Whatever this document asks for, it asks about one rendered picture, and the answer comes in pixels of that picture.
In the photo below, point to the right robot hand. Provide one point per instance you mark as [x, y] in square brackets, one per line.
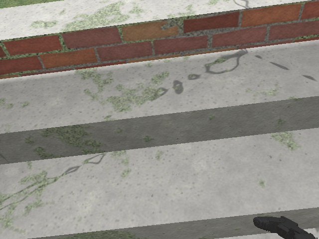
[283, 226]

